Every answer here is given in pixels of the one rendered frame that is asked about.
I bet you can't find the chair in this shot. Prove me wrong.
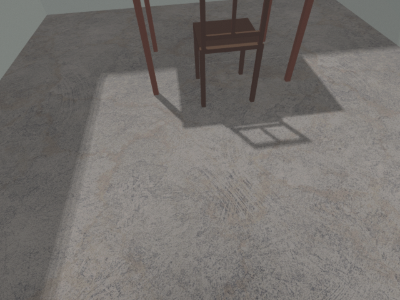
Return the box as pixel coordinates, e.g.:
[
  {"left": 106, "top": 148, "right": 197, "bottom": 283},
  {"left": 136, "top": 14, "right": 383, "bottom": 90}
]
[{"left": 193, "top": 0, "right": 270, "bottom": 108}]

